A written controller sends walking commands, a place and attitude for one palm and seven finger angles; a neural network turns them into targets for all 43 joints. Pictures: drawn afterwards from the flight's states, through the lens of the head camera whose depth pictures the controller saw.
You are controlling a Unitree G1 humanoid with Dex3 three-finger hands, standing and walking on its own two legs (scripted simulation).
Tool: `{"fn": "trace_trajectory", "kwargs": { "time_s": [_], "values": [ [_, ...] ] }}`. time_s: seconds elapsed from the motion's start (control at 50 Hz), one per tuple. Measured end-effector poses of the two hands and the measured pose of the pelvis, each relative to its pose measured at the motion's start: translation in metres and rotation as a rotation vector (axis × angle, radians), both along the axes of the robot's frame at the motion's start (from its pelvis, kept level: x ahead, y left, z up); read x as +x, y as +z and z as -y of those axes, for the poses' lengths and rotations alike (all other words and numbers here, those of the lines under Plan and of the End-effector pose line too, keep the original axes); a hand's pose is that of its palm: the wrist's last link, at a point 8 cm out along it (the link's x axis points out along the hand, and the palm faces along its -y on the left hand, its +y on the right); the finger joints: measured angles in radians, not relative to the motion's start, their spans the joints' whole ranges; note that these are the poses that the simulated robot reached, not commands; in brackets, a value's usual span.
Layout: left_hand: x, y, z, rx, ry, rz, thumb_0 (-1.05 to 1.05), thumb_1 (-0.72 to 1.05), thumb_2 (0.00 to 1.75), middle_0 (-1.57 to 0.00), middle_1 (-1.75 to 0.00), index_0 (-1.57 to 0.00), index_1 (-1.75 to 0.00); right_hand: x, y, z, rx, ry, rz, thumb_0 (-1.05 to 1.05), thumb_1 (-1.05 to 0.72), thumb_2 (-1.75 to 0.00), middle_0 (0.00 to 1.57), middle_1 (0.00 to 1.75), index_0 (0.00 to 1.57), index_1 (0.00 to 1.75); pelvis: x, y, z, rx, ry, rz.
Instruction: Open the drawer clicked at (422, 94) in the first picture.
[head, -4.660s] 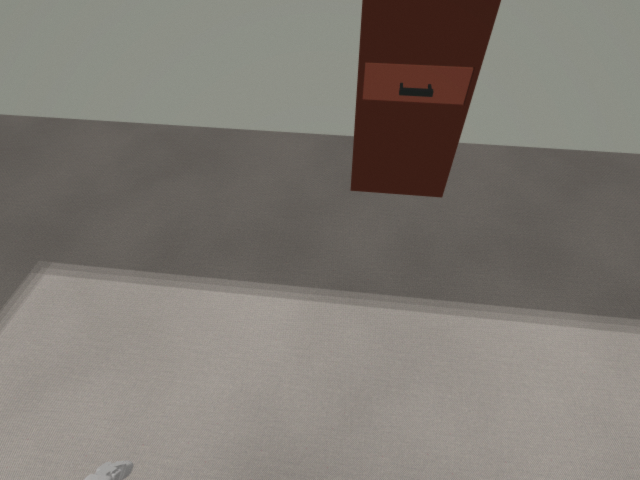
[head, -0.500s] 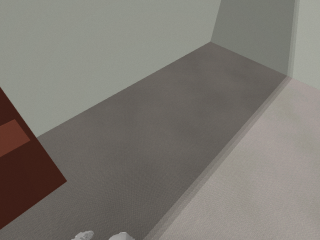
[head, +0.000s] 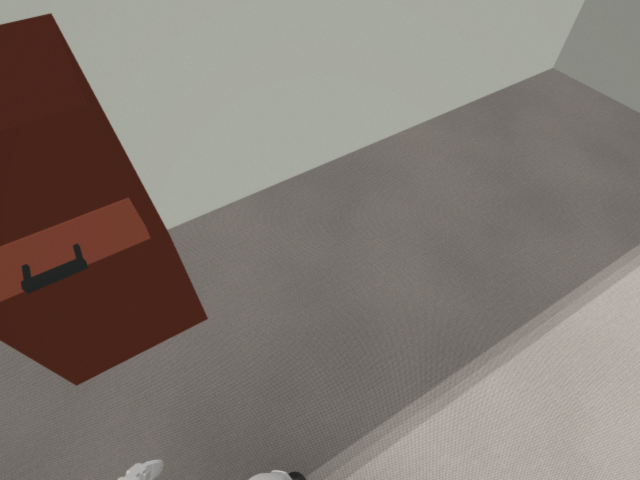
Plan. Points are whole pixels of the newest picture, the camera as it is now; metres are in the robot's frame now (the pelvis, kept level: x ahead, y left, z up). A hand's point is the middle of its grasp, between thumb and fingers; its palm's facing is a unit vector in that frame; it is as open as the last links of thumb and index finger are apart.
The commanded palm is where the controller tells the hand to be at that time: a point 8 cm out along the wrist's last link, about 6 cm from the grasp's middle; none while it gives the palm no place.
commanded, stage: turn to face it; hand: left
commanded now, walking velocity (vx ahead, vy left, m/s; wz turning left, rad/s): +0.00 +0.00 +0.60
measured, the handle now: (53, 267) +0.54 +0.60 -0.22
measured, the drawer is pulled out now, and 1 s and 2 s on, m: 0.00 0.00 0.00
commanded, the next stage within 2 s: take the last steps up to it in 0.76 s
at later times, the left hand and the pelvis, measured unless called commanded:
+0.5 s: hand out of the picture -0.04 +0.23 -0.18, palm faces +0.35 -0.89 -0.28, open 7.4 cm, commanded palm none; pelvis -0.01 +0.01 +0.00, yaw +19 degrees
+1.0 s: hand out of the picture -0.03 +0.17 -0.14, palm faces +0.51 -0.82 -0.25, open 7.4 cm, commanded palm none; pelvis +0.02 -0.02 +0.01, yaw +30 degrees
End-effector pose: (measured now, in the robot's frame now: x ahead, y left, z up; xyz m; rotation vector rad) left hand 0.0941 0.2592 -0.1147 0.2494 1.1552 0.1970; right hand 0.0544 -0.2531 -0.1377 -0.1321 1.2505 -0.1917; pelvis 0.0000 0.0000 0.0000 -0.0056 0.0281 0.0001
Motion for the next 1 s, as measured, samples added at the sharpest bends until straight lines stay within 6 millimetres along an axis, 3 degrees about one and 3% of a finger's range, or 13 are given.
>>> {"fn": "trace_trajectory", "kwargs": {
  "time_s": [0.12, 0.22, 0.32, 0.42, 0.48, 0.54, 0.64, 0.8, 1.0],
  "values": [
    [-0.034, 0.01, 0.025, 0.003, 0.075, 0.012, 0.0, 0.9, 0.9, -0.21, -0.3, -0.2, -0.3, 0.025, 0.001, 0.026, -0.003, 0.08, 0.005, 0.0, -0.91, -0.9, 0.2, 0.3, 0.2, 0.3, -0.002, 0.005, 0.018, 0.026, 0.087, 0.021],
    [-0.06, 0.008, 0.034, -0.02, 0.138, -0.02, 0.0, 0.9, 0.9, -0.21, -0.3, -0.2, -0.3, 0.049, 0.009, 0.028, -0.014, 0.162, 0.008, 0.0, -0.91, -0.9, 0.2, 0.3, 0.2, 0.3, -0.002, 0.01, 0.023, 0.048, 0.163, 0.023],
    [-0.095, -0.003, 0.027, -0.048, 0.229, -0.06, 0.0, 0.9, 0.9, -0.21, -0.3, -0.2, -0.3, 0.082, 0.012, 0.008, -0.03, 0.277, 0.004, 0.0, -0.91, -0.9, 0.2, 0.3, 0.2, 0.3, -0.003, 0.007, 0.016, 0.048, 0.234, 0.014],
    [-0.14, -0.027, 0.002, -0.069, 0.342, -0.122, 0.0, 0.9, 0.9, -0.21, -0.3, -0.2, -0.3, 0.121, 0.012, -0.031, -0.058, 0.4, 0.077, 0.0, -0.91, -0.9, 0.2, 0.3, 0.2, 0.3, -0.005, -0.008, -0.003, 0.026, 0.302, 0.004],
    [-0.157, -0.03, -0.012, -0.057, 0.39, -0.169, 0.0, 0.9, 0.9, -0.21, -0.3, -0.2, -0.3, 0.131, 0.019, -0.05, -0.057, 0.442, 0.115, 0.0, -0.91, -0.9, 0.2, 0.3, 0.2, 0.3, -0.006, -0.007, -0.007, 0.025, 0.322, 0.01],
    [-0.16, -0.022, -0.02, -0.046, 0.421, -0.162, 0.0, 0.9, 0.9, -0.21, -0.3, -0.2, -0.3, 0.132, 0.023, -0.061, -0.054, 0.468, 0.113, 0.0, -0.91, -0.9, 0.2, 0.3, 0.2, 0.3, -0.006, 0.0, -0.008, 0.012, 0.35, 0.014],
    [-0.148, -0.008, -0.021, -0.026, 0.441, -0.1, 0.0, 0.91, 0.9, -0.2, -0.3, -0.19, -0.3, 0.129, 0.019, -0.068, -0.02, 0.496, 0.08, 0.0, -0.91, -0.89, 0.2, 0.3, 0.2, 0.3, -0.002, 0.006, -0.005, 0.01, 0.39, 0.015],
    [-0.124, 0.001, 0.011, 0.014, 0.441, -0.011, 0.0, 0.9, 0.9, -0.2, -0.3, -0.2, -0.3, 0.131, -0.011, -0.05, 0.044, 0.491, 0.03, 0.0, -0.9, -0.89, 0.2, 0.3, 0.21, 0.3, 0.011, -0.004, 0.017, 0.031, 0.444, 0.027],
    [-0.155, 0.005, 0.053, -0.058, 0.545, -0.044, 0.0, 0.91, 0.9, -0.21, -0.3, -0.2, -0.3, 0.13, 0.001, -0.042, 0.016, 0.553, -0.053, 0.0, -0.91, -0.9, 0.2, 0.3, 0.2, 0.3, 0.016, 0.011, 0.018, 0.047, 0.517, 0.03]
  ]
}}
